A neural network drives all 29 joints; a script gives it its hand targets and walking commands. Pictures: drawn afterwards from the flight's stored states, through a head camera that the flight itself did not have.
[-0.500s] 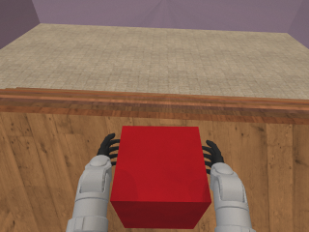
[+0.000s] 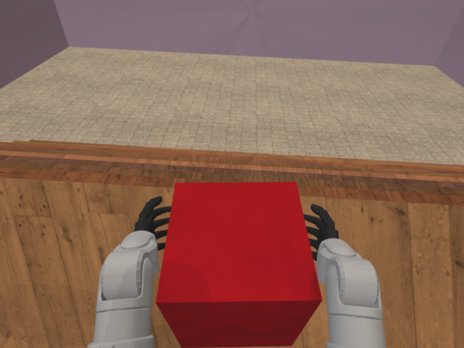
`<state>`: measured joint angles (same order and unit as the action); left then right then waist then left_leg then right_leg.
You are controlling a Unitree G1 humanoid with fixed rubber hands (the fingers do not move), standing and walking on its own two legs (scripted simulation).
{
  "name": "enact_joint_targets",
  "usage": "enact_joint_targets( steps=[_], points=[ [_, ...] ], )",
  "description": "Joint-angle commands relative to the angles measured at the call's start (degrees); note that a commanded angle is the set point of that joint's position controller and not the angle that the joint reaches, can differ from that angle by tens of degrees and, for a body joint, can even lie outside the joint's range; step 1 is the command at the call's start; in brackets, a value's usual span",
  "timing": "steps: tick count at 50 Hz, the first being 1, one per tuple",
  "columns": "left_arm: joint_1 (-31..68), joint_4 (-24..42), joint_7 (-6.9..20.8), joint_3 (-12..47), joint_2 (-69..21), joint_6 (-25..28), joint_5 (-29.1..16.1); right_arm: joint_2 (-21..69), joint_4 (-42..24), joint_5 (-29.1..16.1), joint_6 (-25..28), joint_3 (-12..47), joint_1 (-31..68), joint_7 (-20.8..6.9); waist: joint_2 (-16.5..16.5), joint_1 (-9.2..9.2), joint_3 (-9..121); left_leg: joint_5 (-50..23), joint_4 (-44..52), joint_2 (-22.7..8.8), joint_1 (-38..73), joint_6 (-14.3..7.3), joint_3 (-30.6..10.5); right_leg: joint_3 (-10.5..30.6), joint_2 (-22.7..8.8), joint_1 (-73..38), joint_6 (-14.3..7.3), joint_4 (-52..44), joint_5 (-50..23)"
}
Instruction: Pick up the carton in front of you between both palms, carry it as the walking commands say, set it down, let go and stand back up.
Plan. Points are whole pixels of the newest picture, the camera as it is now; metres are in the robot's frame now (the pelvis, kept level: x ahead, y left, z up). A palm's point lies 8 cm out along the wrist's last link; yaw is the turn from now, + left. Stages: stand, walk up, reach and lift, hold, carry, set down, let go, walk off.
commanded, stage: carry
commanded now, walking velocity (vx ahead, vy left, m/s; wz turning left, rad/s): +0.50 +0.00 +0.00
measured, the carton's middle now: (236, 268) +0.27 +0.01 +0.02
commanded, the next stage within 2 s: none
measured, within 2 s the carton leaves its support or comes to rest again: neither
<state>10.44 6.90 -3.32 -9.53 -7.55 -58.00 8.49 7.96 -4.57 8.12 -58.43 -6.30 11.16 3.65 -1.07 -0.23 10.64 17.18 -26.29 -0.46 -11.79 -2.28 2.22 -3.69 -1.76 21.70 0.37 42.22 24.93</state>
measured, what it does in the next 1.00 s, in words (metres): walks ahead: right foot, then left foot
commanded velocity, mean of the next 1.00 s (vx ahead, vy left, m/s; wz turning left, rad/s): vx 0.50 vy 0.00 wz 0.00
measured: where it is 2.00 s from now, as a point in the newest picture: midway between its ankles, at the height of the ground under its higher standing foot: (232, 235)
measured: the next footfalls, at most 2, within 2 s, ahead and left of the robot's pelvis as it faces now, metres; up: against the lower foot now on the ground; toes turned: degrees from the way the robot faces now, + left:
right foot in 0.16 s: +0.16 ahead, -0.12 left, +0.00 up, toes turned -10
left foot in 0.52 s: +0.44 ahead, +0.12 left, +0.00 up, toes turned +15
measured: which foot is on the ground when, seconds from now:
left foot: down 0.00-0.18, up 0.20-0.50, down 0.52-1.00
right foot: up 0.00-0.14, down 0.16-0.56, up 0.58-0.98, down 1.00-1.00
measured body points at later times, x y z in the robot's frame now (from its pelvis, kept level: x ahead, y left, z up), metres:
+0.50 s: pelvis +0.27 +0.01 -0.01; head +0.24 +0.02 +0.44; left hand +0.52 +0.18 +0.09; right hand +0.53 -0.12 +0.09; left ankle +0.39 +0.11 -0.73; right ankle +0.12 -0.11 -0.74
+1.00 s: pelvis +0.62 +0.01 -0.02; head +0.60 +0.01 +0.43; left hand +0.86 +0.18 +0.08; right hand +0.87 -0.13 +0.07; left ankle +0.41 +0.11 -0.74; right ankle +0.76 -0.07 -0.74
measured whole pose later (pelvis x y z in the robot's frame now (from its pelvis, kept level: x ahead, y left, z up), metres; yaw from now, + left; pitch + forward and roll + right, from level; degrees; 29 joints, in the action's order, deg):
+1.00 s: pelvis +0.62 +0.01 -0.02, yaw +2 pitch +3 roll -1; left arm 0.2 31.5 -5.9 -3.2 -7.3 -67.6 4.1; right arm 7.4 -30.7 3.2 -68.4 -1.6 -0.2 7.0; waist -0.5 0.8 6.5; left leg 28.0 -20.9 -4.3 5.6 2.2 12.0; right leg -14.6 -3.3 29.0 -2.0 27.4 3.9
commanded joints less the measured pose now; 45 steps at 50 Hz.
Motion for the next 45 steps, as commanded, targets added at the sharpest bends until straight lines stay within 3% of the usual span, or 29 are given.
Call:
enact_joint_targets(
  steps=[1,3,4,5,6,7,8,9,10,11,13,17,20,22,24,25,26,27,28,29,30,32,34,40,45],
  points=[
    [24.95,9.71,7.51,43.16,-50.56,-6.10,-21.84,48.00,-16.74,-20.00,-5.10,38.27,26.22,-6.81,-8.24,1.52,3.23,3.82,15.54,-13.94,9.96,-5.32,-13.73,-5.47,0.76,9.24,0.66,-9.01,-6.17],
    [21.75,13.22,6.56,43.81,-50.41,-7.59,-22.31,47.87,-20.02,-21.07,-6.71,39.04,22.38,-6.62,-9.16,1.85,4.41,2.78,13.86,-12.27,8.34,-4.59,-9.77,-8.24,2.06,3.28,0.84,-14.40,-9.67],
    [19.41,14.55,6.12,43.72,-50.26,-8.26,-22.33,47.63,-21.59,-21.50,-7.52,39.36,20.71,-6.52,-8.09,1.47,4.89,3.05,11.63,-11.13,5.92,-4.10,-7.19,-9.74,2.70,-1.91,0.84,-18.57,-12.16],
    [16.49,15.33,5.73,43.26,-49.88,-8.93,-22.25,47.49,-22.86,-21.79,-8.35,39.60,19.14,-6.43,-5.78,0.93,6.15,2.54,7.58,-9.70,1.93,-3.28,-4.37,-10.30,2.50,-9.66,0.50,-20.66,-13.07],
    [14.87,16.31,5.42,42.78,-49.90,-9.56,-21.98,47.15,-23.82,-22.10,-9.14,39.96,17.45,-6.32,-2.46,0.36,8.48,-2.90,1.00,-8.47,-4.82,-1.84,-1.37,-7.79,-0.08,-20.19,-0.88,-20.27,-12.07],
    [12.36,16.95,5.12,41.91,-49.23,-10.07,-21.40,46.62,-25.29,-22.59,-9.94,40.19,17.47,-6.28,4.01,-1.20,11.33,-6.15,-9.66,-5.79,-13.99,0.73,2.21,2.48,-7.25,-30.42,-4.03,-21.63,-5.14],
    [10.75,17.90,4.79,41.18,-48.15,-10.47,-20.83,46.75,-27.00,-23.30,-10.80,40.41,18.21,-6.30,16.02,-2.11,11.47,3.24,-22.10,-2.05,-27.90,3.03,5.94,20.18,-18.71,-38.32,-9.44,-25.29,-2.15],
    [11.96,19.13,4.39,40.84,-47.10,-10.91,-21.00,45.87,-27.14,-24.38,-11.44,40.80,20.01,-6.25,17.46,-2.21,9.04,13.40,-29.76,-0.82,-37.86,1.99,3.77,29.34,-24.86,-40.33,-14.10,-28.13,-4.66],
    [14.82,21.71,4.03,41.51,-47.63,-11.14,-21.86,45.69,-29.82,-25.79,-11.70,41.87,23.00,-6.27,11.90,-2.20,7.12,14.10,-35.66,-4.12,-39.95,1.26,1.10,29.50,-25.94,-37.31,-15.11,-28.55,-8.72],
    [16.63,23.41,3.77,42.16,-48.87,-11.38,-22.45,46.30,-30.16,-26.67,-11.91,41.94,23.81,-6.36,6.47,-1.77,6.71,11.84,-36.37,-5.82,-38.38,1.07,0.18,25.99,-24.19,-32.80,-13.66,-28.79,-9.36],
    [20.27,26.34,3.57,43.85,-49.33,-12.04,-24.22,46.29,-28.94,-26.31,-11.92,40.62,22.16,-5.92,2.60,-1.39,5.09,7.05,-29.99,-7.16,-34.27,1.69,0.40,18.89,-21.18,-26.65,-10.96,-32.73,-4.18],
    [18.24,24.80,4.30,45.17,-46.44,-13.39,-25.53,44.05,-25.57,-22.41,-12.30,37.54,15.24,-4.33,6.69,-0.66,3.27,-3.01,-13.24,-5.04,-22.37,2.56,6.11,2.56,-14.42,-18.23,-7.19,-33.77,-8.00],
    [15.79,22.77,4.74,44.37,-44.34,-13.99,-25.49,42.79,-24.69,-20.89,-12.78,36.66,14.08,-3.70,9.00,-1.14,-0.37,-8.76,-6.08,-2.57,-16.57,2.50,10.44,-1.33,-13.63,-15.78,-6.35,-32.47,-12.36],
    [15.36,22.00,4.89,43.90,-43.68,-14.14,-24.91,42.52,-24.06,-20.71,-12.92,36.68,13.53,-3.90,8.30,-0.69,-0.89,-11.01,-3.22,-1.37,-10.09,2.18,12.56,-3.66,-12.71,-13.61,-5.38,-28.06,-15.93],
    [15.53,21.75,5.12,43.68,-43.83,-14.16,-24.36,42.72,-23.40,-20.75,-12.77,36.90,13.27,-4.24,5.46,0.53,3.08,-7.41,-1.60,0.33,2.99,0.42,14.12,-9.36,-9.21,-11.01,-2.84,-14.02,-27.41],
    [15.76,21.67,5.24,43.42,-43.59,-14.11,-24.03,43.05,-23.26,-20.86,-12.57,36.96,13.27,-4.51,1.66,1.93,6.56,-0.53,-0.03,-5.53,14.07,-2.14,6.07,-10.91,-6.90,-2.55,-0.89,-1.82,-25.17],
    [15.92,22.54,5.61,43.82,-44.36,-14.19,-24.06,42.58,-23.17,-20.98,-12.19,36.87,13.05,-4.75,-14.70,2.22,10.62,9.00,9.61,-20.89,21.50,-7.63,-21.88,-10.59,-0.84,9.71,2.40,16.98,-9.01],
    [15.67,22.02,6.12,44.25,-45.03,-14.07,-23.96,44.82,-22.81,-21.49,-11.81,37.51,13.16,-5.19,-16.01,2.08,9.68,1.34,14.06,-25.58,25.19,-11.93,-33.95,-3.85,1.06,20.17,1.96,26.07,3.91],
    [16.13,22.31,6.65,44.99,-47.57,-13.21,-24.03,47.92,-24.96,-22.77,-11.06,39.53,14.90,-5.84,-9.33,2.47,9.84,-6.37,12.58,-25.31,24.94,-12.17,-28.90,-0.12,-2.86,22.27,-0.20,30.19,2.91],
    [15.78,21.63,7.23,45.46,-49.95,-12.23,-23.94,50.57,-26.57,-23.53,-10.22,41.11,15.69,-6.43,-4.02,2.22,9.63,-11.95,12.15,-23.74,22.20,-9.97,-24.24,0.94,-3.89,22.93,-0.84,30.71,0.93],
    [15.51,21.37,7.61,45.49,-52.03,-11.16,-23.67,52.78,-27.94,-24.41,-9.38,42.55,17.78,-6.96,-1.43,1.79,10.17,-12.78,12.06,-22.58,19.17,-8.10,-19.19,2.10,-5.75,20.93,-1.23,27.86,-2.51],
    [14.73,21.66,7.67,45.92,-53.97,-9.33,-22.87,54.17,-28.48,-25.32,-7.83,44.01,19.51,-7.65,-2.24,1.35,10.50,-6.37,14.73,-20.33,14.13,-5.36,-12.54,2.04,-6.78,16.42,-1.14,20.92,-7.56],
    [12.35,21.12,7.19,45.75,-54.15,-8.04,-21.53,53.08,-28.65,-25.84,-7.09,44.73,18.49,-8.23,-4.74,1.19,8.62,-6.46,16.87,-18.51,12.69,-4.48,-6.55,-0.44,-6.06,15.71,-1.03,14.34,-11.69],
    [8.99,21.34,5.99,45.19,-49.79,-7.50,-19.20,46.44,-26.84,-24.69,-7.15,43.44,13.28,-8.91,-6.92,1.45,0.97,-20.41,16.67,-13.68,15.02,-4.35,4.31,-6.69,-3.21,15.87,-0.52,-5.00,-20.99],
    [11.40,26.51,5.77,46.57,-46.89,-9.57,-22.43,43.92,-30.01,-23.60,-8.75,42.07,11.86,-7.45,-8.39,1.80,-2.23,-28.65,12.45,-13.32,15.71,-3.34,7.92,-11.37,-1.07,8.60,-1.93,-12.71,-22.67]
  ],
)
